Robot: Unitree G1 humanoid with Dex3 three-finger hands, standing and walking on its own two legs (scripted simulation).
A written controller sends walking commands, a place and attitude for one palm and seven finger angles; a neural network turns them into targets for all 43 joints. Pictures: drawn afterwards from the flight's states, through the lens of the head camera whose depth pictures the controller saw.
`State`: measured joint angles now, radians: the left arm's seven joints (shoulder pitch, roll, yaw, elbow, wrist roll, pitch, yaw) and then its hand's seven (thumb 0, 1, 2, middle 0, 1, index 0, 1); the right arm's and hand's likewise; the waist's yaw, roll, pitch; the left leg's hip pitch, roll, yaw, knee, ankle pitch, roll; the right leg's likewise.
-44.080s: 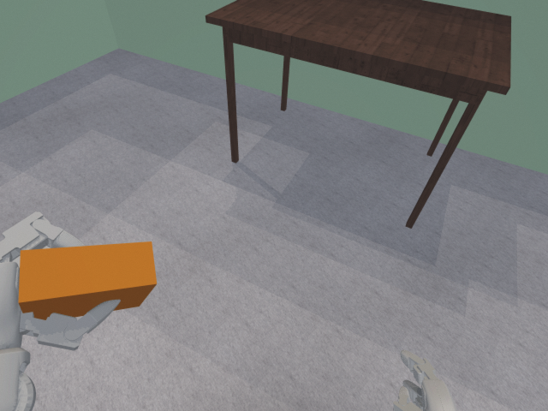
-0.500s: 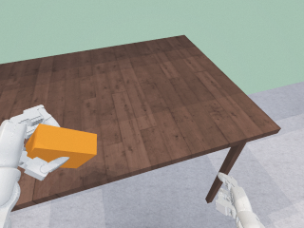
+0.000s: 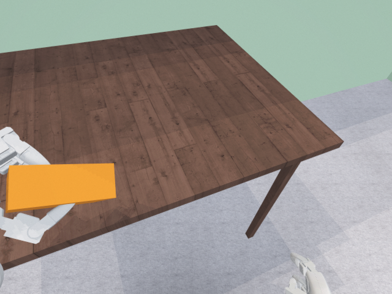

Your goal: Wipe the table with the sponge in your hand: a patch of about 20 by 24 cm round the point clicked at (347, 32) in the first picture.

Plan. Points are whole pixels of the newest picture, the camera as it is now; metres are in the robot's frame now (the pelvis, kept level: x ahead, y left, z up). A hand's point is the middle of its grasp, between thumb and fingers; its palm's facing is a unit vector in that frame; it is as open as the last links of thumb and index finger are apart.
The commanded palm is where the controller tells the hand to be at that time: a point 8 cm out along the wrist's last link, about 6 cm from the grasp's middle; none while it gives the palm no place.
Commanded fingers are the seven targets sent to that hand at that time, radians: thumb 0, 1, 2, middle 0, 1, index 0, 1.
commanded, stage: step back with the hand held close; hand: left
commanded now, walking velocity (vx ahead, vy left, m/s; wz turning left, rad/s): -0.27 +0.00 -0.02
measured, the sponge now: (74, 186) +0.24 +0.19 +0.17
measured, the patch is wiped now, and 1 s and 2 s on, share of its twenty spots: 1.00 1.00 1.00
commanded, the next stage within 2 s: stop stepping back and stand still in 0.76 s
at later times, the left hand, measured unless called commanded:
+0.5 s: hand (12, 245) +0.14 +0.21 +0.22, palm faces +0.29 -0.87 -0.41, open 8.9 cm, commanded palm +0.09 +0.28 +0.24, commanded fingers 0.00 0.10 1.30 -1.20 -1.60 -1.20 -1.60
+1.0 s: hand out of the picture +0.01 +0.23 +0.24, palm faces +0.31 -0.89 -0.33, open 8.9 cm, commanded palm -0.04 +0.30 +0.24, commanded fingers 0.00 0.10 1.30 -1.20 -1.60 -1.20 -1.60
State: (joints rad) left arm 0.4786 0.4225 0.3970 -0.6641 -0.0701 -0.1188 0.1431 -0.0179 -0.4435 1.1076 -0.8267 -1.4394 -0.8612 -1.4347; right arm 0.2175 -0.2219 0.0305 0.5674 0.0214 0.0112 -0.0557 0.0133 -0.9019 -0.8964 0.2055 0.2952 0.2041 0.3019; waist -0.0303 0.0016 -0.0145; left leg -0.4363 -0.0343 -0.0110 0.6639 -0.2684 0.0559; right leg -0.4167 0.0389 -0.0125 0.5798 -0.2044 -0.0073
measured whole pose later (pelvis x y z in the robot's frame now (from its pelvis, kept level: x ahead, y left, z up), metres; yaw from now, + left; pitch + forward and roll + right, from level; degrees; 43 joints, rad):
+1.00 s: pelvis -0.21 +0.02 +0.00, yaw -2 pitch +2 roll -1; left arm 0.39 0.46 0.39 -0.70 -0.08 -0.18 0.10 -0.02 -0.45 1.11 -0.83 -1.44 -0.87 -1.43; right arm 0.24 -0.16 0.05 0.57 0.04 -0.02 -0.04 0.01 -0.90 -0.90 0.21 0.30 0.21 0.30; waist -0.02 -0.08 -0.08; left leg -0.49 0.03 0.01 1.08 -0.40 -0.01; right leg -0.33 -0.03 -0.01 0.59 -0.29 0.02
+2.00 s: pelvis -0.28 +0.05 +0.01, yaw -1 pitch +0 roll -1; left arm 0.42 0.37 0.37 -0.63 -0.07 -0.14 0.16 -0.02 -0.45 1.10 -0.83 -1.44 -0.86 -1.44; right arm 0.22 -0.23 0.01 0.63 0.01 -0.09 -0.07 0.01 -0.90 -0.90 0.21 0.30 0.21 0.30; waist 0.01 0.02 0.00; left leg -0.29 0.05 0.00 0.58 -0.29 -0.01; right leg -0.27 0.02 -0.09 0.55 -0.28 -0.04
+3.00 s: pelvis -0.29 +0.08 +0.02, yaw -2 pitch +0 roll -1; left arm 0.42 0.37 0.39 -0.56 -0.05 -0.15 0.17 -0.02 -0.45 1.10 -0.83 -1.44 -0.86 -1.44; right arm 0.19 -0.20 0.03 0.62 0.01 -0.06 -0.06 0.01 -0.90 -0.90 0.21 0.30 0.21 0.30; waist 0.00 0.03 -0.01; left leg -0.27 0.01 0.04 0.49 -0.23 0.03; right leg -0.23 -0.01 -0.05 0.42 -0.19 0.02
